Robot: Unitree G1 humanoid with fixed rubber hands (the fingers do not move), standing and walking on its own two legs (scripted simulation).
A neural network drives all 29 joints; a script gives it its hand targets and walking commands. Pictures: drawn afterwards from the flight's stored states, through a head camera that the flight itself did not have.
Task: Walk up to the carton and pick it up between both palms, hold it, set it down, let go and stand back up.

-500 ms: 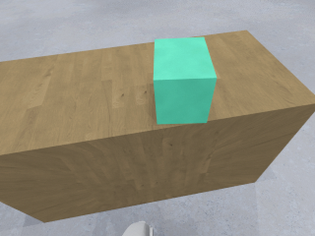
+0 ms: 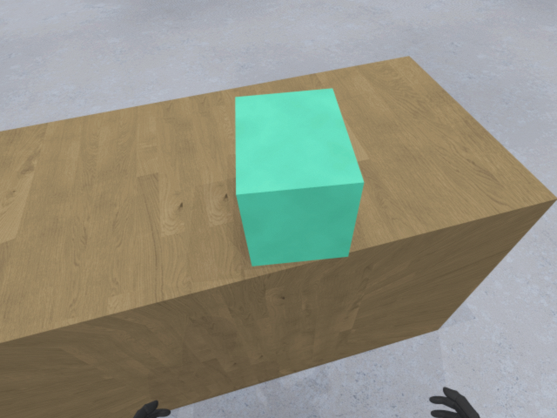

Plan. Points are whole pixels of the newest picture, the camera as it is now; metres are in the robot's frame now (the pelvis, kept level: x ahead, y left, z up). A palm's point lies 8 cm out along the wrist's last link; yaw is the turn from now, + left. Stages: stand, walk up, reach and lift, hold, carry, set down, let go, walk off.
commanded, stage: walk up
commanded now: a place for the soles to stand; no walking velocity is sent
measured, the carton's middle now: (292, 177) +0.48 +0.01 +0.05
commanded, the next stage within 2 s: none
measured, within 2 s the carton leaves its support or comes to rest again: neither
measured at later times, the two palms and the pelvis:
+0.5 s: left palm out of the picture +0.11 +0.24 -0.10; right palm out of the picture +0.07 -0.25 -0.11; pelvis +0.00 +0.00 +0.01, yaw -4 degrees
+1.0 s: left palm out of the picture +0.05 +0.24 -0.14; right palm out of the picture +0.07 -0.27 -0.12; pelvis +0.04 -0.02 -0.01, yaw +0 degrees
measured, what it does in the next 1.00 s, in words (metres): steps on the spot: right foot, then left foot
